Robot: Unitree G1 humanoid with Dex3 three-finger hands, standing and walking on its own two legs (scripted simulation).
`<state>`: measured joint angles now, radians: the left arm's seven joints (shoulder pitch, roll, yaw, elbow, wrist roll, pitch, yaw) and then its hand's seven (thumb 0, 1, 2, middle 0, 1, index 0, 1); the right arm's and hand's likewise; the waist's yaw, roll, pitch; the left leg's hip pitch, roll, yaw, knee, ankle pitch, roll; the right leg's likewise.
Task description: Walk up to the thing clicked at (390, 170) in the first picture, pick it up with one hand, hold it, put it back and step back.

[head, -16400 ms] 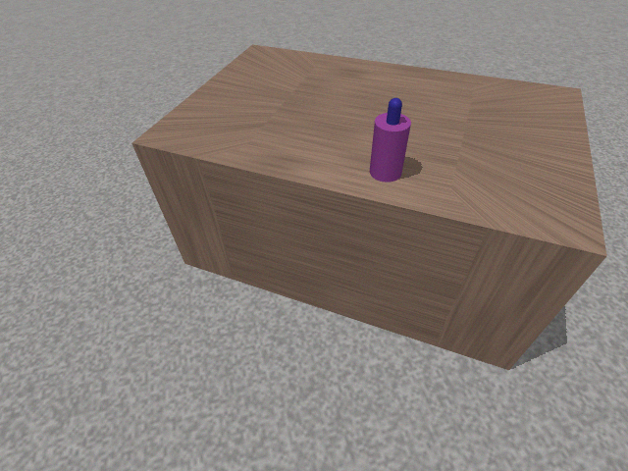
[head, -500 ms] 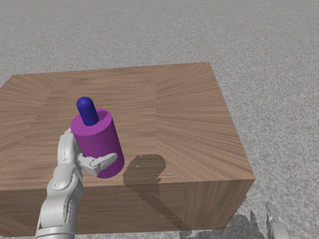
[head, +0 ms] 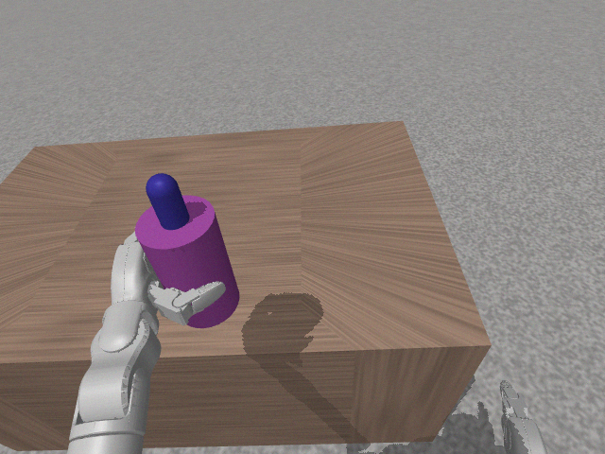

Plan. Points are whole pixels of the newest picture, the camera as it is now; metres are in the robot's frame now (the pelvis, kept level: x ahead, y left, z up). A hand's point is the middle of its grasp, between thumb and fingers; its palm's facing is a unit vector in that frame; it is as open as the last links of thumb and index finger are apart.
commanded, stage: hold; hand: left
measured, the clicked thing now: (187, 248) +0.33 +0.15 +0.16
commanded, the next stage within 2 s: crouch in 0.50 s
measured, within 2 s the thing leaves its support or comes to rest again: neither
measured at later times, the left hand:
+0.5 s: hand (177, 266) +0.32 +0.16 +0.14, palm faces +0.17 -0.99 -0.02, open 11.8 cm
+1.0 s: hand (182, 280) +0.36 +0.19 +0.06, palm faces +0.22 -0.98 -0.03, open 11.8 cm
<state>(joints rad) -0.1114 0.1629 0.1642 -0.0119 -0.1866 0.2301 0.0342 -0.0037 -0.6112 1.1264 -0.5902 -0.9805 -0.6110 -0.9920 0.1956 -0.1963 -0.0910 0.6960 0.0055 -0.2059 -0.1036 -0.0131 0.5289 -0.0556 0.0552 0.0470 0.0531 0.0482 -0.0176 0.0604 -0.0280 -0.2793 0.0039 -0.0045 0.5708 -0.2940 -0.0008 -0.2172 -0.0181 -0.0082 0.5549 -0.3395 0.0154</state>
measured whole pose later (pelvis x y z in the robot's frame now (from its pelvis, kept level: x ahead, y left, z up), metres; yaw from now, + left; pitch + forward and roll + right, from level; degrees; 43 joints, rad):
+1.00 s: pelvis -0.01 +0.00 +0.00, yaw +0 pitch +4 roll -1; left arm -0.24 0.24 0.25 0.38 -0.15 0.00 0.04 0.00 -0.61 1.12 -0.59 -0.99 -0.61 -1.00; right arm 0.18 -0.20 -0.08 0.61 0.00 -0.18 -0.09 -0.01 0.54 -0.05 0.05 0.05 0.05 0.05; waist -0.06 0.01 -0.02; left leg -0.39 0.02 -0.01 0.63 -0.30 -0.01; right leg -0.33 0.00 -0.01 0.60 -0.34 0.01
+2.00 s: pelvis -0.02 +0.01 -0.05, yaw -2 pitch +18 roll -3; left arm -0.63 0.40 0.36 0.98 -0.11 -0.37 -0.02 0.00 -0.61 1.12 -0.59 -0.98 -0.61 -0.99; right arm 0.32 -0.22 -0.04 0.20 -0.03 -0.02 0.01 -0.01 0.54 -0.05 0.06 0.05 0.05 0.05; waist -0.16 -0.01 -0.09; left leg -0.87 0.04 -0.01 0.99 -0.44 0.01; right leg -0.79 0.02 -0.01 0.93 -0.46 0.02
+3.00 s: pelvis -0.03 +0.01 -0.09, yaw -2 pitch +24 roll -4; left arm -0.71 0.48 0.45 1.09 -0.08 -0.52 -0.04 -0.01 -0.56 0.54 -0.67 -0.67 -0.70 -0.66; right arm 0.36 -0.24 -0.03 0.04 -0.05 0.02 0.05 -0.01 0.52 -0.04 0.06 0.05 0.06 0.05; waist -0.21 -0.01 -0.15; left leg -1.11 0.04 -0.05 1.20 -0.50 0.00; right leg -1.02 0.02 -0.04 1.13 -0.52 0.01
